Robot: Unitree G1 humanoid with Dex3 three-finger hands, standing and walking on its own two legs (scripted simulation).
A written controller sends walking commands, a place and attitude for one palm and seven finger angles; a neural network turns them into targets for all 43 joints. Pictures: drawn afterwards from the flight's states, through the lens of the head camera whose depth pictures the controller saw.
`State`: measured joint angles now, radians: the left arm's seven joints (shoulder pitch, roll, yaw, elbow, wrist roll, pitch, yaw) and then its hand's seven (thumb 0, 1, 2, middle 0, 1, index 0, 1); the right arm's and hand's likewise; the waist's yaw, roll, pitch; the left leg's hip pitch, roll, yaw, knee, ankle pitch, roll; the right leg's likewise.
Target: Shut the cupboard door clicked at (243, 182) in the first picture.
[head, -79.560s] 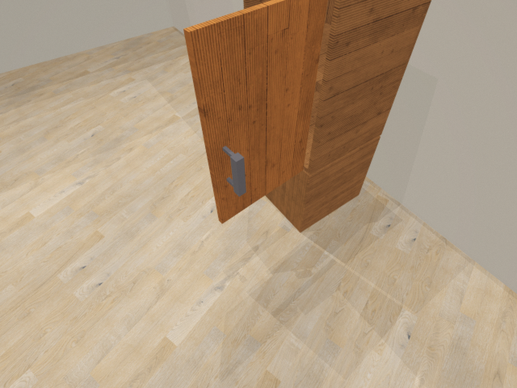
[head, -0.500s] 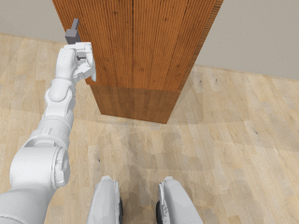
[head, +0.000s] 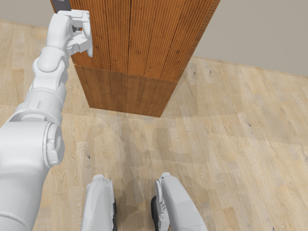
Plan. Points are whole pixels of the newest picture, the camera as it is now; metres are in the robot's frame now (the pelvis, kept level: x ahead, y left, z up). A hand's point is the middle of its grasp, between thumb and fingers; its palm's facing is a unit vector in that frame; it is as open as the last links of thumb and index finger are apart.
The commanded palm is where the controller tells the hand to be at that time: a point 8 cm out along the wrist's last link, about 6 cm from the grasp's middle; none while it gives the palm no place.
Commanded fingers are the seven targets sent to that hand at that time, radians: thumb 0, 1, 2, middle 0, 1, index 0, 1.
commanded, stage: pull the fist back off the door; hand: left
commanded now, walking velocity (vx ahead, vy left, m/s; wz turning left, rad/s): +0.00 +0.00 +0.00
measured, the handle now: (70, 16) +0.64 +0.15 +0.07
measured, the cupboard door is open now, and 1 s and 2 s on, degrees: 0 0 0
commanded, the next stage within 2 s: draw the hand back to the body in 0.94 s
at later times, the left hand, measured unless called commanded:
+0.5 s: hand (107, 33) +0.58 +0.07 +0.08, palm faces +0.02 -1.00 -0.02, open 3.1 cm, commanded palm +0.53 +0.10 +0.08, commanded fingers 0.00 0.90 0.90 -1.30 -1.50 -1.30 -1.50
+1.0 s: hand (102, 62) +0.49 +0.08 +0.07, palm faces +0.01 -1.00 -0.02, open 3.1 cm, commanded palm +0.47 +0.12 +0.08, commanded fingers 0.00 0.90 0.90 -1.30 -1.50 -1.30 -1.50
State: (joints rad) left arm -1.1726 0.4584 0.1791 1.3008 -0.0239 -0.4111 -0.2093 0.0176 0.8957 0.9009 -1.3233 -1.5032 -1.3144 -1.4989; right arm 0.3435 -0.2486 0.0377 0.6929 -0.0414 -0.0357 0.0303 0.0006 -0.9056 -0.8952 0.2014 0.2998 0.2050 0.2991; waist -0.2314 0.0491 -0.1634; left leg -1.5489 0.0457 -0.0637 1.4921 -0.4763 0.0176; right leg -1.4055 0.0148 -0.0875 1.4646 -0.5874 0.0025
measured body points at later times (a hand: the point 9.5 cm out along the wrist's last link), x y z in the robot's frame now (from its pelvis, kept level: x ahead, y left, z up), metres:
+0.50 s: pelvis +0.00 +0.00 +0.01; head +0.17 +0.01 +0.42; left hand +0.57 +0.12 +0.08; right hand -0.05 -0.25 -0.10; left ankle +0.09 +0.11 -0.56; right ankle +0.05 -0.13 -0.56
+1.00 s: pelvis +0.05 -0.02 +0.05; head +0.18 -0.01 +0.48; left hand +0.49 +0.13 +0.08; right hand +0.16 -0.28 -0.07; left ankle +0.09 +0.11 -0.56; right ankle +0.05 -0.13 -0.56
